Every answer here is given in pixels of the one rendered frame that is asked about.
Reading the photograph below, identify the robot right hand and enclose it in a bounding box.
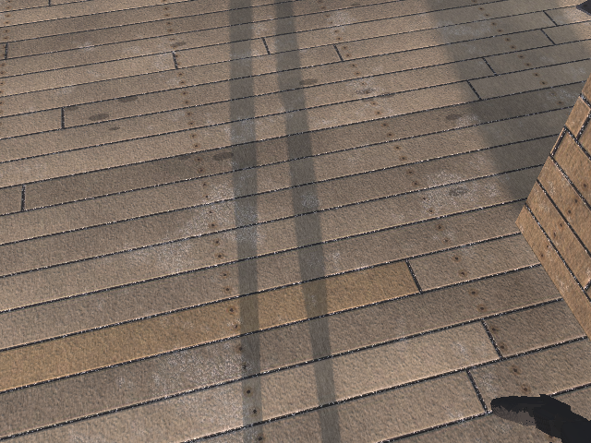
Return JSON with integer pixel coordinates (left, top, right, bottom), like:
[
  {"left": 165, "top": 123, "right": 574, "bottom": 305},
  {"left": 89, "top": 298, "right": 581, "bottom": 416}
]
[{"left": 490, "top": 394, "right": 591, "bottom": 443}]

